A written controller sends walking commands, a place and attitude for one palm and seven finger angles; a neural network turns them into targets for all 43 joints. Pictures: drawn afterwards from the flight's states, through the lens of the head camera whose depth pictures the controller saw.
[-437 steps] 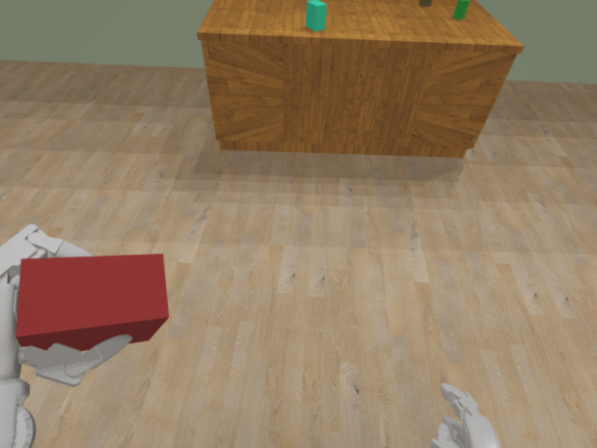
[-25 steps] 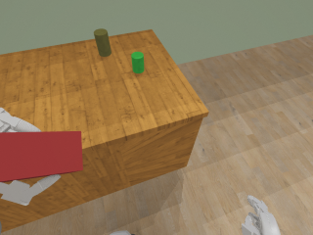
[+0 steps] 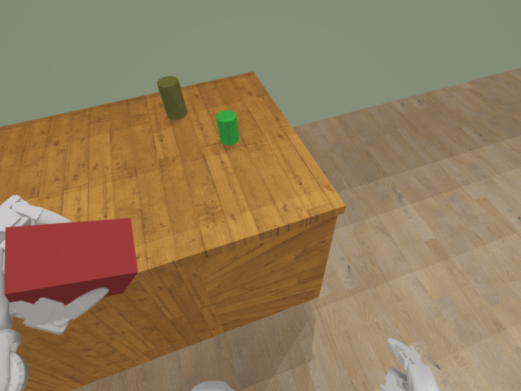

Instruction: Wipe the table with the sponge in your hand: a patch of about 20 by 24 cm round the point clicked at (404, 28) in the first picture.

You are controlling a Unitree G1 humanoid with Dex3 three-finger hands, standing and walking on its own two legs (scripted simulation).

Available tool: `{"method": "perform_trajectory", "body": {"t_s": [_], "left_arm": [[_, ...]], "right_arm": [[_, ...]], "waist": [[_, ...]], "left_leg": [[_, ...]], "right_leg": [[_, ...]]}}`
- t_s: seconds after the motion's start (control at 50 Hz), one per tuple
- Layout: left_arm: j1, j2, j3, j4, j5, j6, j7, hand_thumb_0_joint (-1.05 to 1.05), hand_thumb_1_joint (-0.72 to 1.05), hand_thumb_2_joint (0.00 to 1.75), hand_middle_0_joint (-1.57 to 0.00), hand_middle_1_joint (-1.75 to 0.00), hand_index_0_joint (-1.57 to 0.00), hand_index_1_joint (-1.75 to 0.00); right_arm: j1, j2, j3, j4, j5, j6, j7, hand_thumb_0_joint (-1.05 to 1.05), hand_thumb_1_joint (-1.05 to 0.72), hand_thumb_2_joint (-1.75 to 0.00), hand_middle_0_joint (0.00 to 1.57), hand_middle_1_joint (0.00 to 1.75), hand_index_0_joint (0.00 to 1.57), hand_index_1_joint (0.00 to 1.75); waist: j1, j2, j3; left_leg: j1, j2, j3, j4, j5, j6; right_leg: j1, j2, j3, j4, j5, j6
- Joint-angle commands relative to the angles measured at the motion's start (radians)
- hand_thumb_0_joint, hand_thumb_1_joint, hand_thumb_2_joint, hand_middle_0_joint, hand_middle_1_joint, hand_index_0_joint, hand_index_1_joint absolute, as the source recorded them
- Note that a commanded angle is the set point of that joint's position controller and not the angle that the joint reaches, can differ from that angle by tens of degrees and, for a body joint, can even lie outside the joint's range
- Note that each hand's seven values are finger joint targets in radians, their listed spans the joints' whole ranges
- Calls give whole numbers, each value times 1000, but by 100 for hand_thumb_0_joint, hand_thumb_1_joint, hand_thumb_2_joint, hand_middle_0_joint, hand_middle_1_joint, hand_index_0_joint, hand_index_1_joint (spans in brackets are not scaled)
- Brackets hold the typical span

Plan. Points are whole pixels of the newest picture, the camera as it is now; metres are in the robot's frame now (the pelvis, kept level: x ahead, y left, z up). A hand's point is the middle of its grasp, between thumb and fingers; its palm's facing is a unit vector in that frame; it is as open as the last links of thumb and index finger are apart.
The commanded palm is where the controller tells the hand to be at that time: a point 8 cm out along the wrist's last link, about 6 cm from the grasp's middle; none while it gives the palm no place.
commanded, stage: take the last steps up to it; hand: left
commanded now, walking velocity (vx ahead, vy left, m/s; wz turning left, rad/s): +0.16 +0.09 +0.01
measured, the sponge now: (91, 263) +0.23 +0.21 +0.15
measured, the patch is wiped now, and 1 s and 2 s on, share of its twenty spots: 0.00 0.00 0.00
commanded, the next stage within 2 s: come to a stop and stand still in 0.24 s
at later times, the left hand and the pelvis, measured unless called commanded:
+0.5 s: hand (63, 255) +0.23 +0.24 +0.17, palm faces +0.41 -0.80 -0.44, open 10.4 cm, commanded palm +0.18 +0.28 +0.18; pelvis +0.02 +0.00 -0.01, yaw +0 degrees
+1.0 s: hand (14, 243) +0.23 +0.28 +0.19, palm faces +0.50 -0.76 -0.43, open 10.4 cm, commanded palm +0.15 +0.27 +0.18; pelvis -0.02 -0.01 +0.00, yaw +0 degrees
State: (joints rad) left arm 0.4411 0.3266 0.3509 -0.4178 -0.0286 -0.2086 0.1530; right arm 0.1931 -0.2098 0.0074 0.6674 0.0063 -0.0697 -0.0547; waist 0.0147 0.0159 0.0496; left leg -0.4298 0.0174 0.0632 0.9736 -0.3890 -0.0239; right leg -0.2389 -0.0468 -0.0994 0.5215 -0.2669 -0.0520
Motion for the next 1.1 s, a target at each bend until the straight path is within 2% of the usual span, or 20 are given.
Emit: {"method": "perform_trajectory", "body": {"t_s": [0.0,0.06,0.14,0.2,0.26,0.34,0.44,0.46,0.52,0.54,0.64,0.72,0.78,0.86,0.88,0.9,0.92,0.94,1.04,1.08], "left_arm": [[-41,201,112,-182,7,-81,21,0,10,130,-120,-160,-120,-160],[13,209,125,-259,1,-83,28,0,10,130,-120,-160,-120,-160],[22,239,148,-384,-6,-79,35,0,10,130,-120,-160,-120,-160],[10,239,141,-387,-1,-91,33,0,10,130,-120,-160,-120,-160],[-37,243,138,-332,6,-79,25,0,10,130,-120,-160,-120,-160],[-36,180,76,-295,-2,-54,11,0,10,130,-120,-160,-120,-160],[-47,201,89,-263,-1,-29,17,0,10,130,-120,-160,-120,-160],[-58,203,93,-259,1,-31,20,0,10,130,-120,-160,-120,-160],[-66,211,102,-224,-16,-13,16,0,10,130,-120,-160,-120,-160],[-73,225,112,-240,-21,-8,11,0,10,130,-120,-160,-120,-160],[-9,211,128,-248,-13,-30,19,0,10,130,-120,-160,-120,-160],[24,191,104,-290,-17,-30,24,0,10,130,-120,-160,-120,-160],[26,200,87,-340,-16,-34,24,0,10,130,-120,-160,-120,-160],[-34,220,98,-335,-6,-38,23,0,10,130,-120,-160,-120,-160],[-1041,990,672,-479,134,-134,8,0,10,130,-120,-160,-120,-160],[-527,406,283,69,31,-81,-40,0,10,130,-120,-160,-120,-160],[-332,334,219,-16,7,-96,-37,0,10,130,-120,-160,-120,-160],[-267,197,119,87,-18,-98,-45,0,10,130,-120,-160,-120,-160],[-43,111,-18,-114,-42,-102,-51,0,10,130,-120,-160,-120,-160],[-81,174,34,-151,-26,-96,-43,0,10,130,-120,-160,-120,-160]], "right_arm": [[-105,-73,-27,-180,-8,-48,-10,0,-90,-90,20,30,20,30],[-101,-80,-44,-206,-8,-50,-6,0,-90,-90,20,30,20,30],[-69,-105,-67,-224,-8,-40,-8,0,-90,-90,20,30,20,30],[-59,-125,-73,-242,1,-39,-8,0,-90,-90,20,30,20,30],[-63,-110,-63,-212,-9,-56,-12,0,-90,-90,20,30,20,30],[-51,-119,-60,-197,7,-77,-4,0,-90,-90,20,30,20,30],[-77,-112,-35,-189,7,-81,-7,0,-90,-90,20,30,20,30],[-84,-104,-33,-187,6,-79,-8,0,-90,-90,20,30,20,30],[-70,-76,-32,-186,5,-69,-1,0,-90,-90,20,30,20,30],[-89,-87,-41,-193,7,-60,6,0,-90,-90,20,30,20,30],[-139,-49,-2,-190,0,-40,-5,0,-90,-90,20,30,20,30],[-96,-79,-25,-199,-5,-31,-11,0,-90,-90,20,30,20,30],[-106,-123,-44,-217,4,-28,-14,0,-90,-90,20,30,20,30],[-118,-110,-25,-212,-2,-36,-22,0,-90,-90,20,30,20,30],[108,-153,-70,-198,-36,-114,-18,0,-90,-90,20,30,20,30],[10,-32,-26,-157,-10,-110,-2,0,-90,-90,20,30,20,30],[-9,-80,-47,-230,0,-125,0,0,-90,-90,20,30,20,30],[-20,-100,-52,-226,12,-142,14,0,-90,-90,20,30,20,30],[-49,-113,-44,-238,14,-151,42,0,-90,-90,20,30,20,30],[-55,-121,-35,-254,9,-145,35,0,-90,-90,20,30,20,30]], "waist": [[-4,-165,-148],[13,-178,-175],[-15,-45,-195],[-9,249,-158],[-21,244,-94],[-20,168,-104],[-15,125,-139],[-16,87,-144],[-25,-251,-129],[-15,-276,-119],[-6,-125,-176],[-14,-72,-192],[2,94,-174],[3,161,-92],[34,-9,23],[8,-32,-203],[47,-31,-103],[32,28,-159],[38,20,-135],[33,-61,-77]], "left_leg": [[-25,4,33,-186,51,12],[19,-3,52,-325,58,25],[241,0,26,-559,209,34],[396,296,-350,-659,462,188],[322,309,-347,-688,359,237],[274,215,-144,-646,454,181],[214,188,-92,-565,372,106],[174,165,-80,-528,282,84],[93,-19,-13,-279,-26,8],[65,-20,-45,-162,-72,9],[64,-5,-46,-286,-20,13],[221,-14,-34,-551,190,20],[265,139,-168,-613,440,56],[87,144,-174,-672,242,63],[-4,91,-50,-454,268,75],[149,-21,-53,-412,254,55],[150,-5,-56,-415,207,34],[184,-3,-41,-474,217,32],[222,41,-106,-628,102,64],[88,60,-149,-701,-60,65]], "right_leg": [[198,-219,164,-163,542,-76],[246,-235,182,-154,490,-85],[142,-180,162,-58,251,-36],[-191,23,35,275,-289,50],[-271,-1,64,457,-271,55],[-153,21,12,268,-136,75],[70,37,4,-86,23,79],[130,13,41,-146,100,69],[82,-223,395,-256,243,-50],[76,-263,424,-276,260,-78],[213,-196,219,-174,495,-69],[183,-133,190,-166,319,-16],[127,-32,154,-113,186,37],[171,-1,125,-104,119,52],[34,-50,215,-221,200,120],[90,-115,254,-183,285,23],[89,-131,330,-256,378,57],[161,-152,311,-212,447,23],[83,-50,199,-224,-51,42],[100,-12,164,-205,-160,43]]}}
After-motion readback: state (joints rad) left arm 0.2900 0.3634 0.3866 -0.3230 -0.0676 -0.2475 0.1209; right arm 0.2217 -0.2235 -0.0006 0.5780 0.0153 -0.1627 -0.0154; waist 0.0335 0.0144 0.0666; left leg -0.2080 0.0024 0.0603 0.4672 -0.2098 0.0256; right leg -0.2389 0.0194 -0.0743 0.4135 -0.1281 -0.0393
